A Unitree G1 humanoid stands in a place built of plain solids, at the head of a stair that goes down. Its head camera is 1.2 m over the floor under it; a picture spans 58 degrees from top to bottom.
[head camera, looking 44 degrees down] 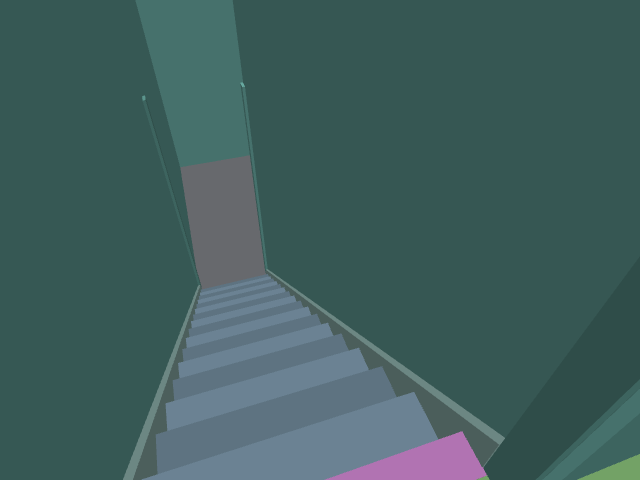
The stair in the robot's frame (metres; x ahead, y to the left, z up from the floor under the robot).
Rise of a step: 0.20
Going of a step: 0.22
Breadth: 0.89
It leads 18 degrees to the left of straight ahead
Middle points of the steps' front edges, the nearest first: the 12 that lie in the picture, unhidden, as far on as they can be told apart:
0.56 0.10 -0.20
0.78 0.17 -0.39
0.99 0.24 -0.59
1.20 0.31 -0.79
1.41 0.38 -0.99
1.62 0.44 -1.19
1.83 0.51 -1.39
2.04 0.58 -1.58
2.25 0.65 -1.78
2.47 0.72 -1.98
2.68 0.78 -2.18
2.89 0.85 -2.38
